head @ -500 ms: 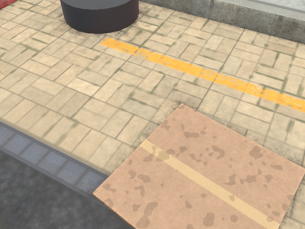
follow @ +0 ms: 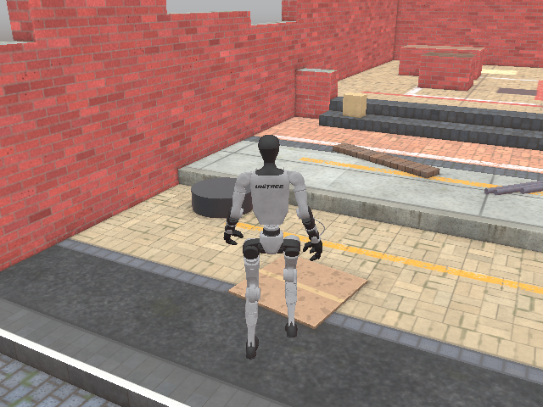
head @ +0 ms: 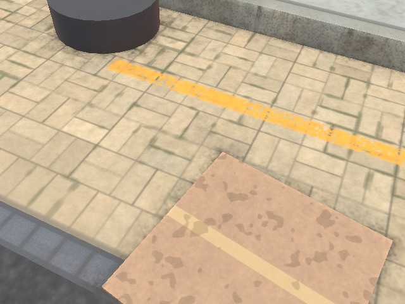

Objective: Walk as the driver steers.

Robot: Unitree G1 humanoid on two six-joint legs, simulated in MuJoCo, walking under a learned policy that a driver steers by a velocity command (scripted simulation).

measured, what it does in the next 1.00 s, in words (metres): walks ahead: right foot, then left foot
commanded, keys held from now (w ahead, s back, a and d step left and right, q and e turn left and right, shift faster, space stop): w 0.20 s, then no key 0.80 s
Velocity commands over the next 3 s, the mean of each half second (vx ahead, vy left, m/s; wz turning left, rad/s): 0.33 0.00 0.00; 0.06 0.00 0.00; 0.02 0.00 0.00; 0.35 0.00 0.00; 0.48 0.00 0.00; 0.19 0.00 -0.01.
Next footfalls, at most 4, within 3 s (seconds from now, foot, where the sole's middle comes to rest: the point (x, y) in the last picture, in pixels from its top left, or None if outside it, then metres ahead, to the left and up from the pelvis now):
0.20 right None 0.29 -0.15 -0.75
0.64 left None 0.36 0.08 -0.76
2.08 left None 0.48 0.13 -0.75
2.58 right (216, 207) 0.87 -0.08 -0.75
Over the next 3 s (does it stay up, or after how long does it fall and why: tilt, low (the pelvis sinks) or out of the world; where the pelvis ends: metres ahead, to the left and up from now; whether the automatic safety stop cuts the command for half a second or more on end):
stays up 0.79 0.01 0.02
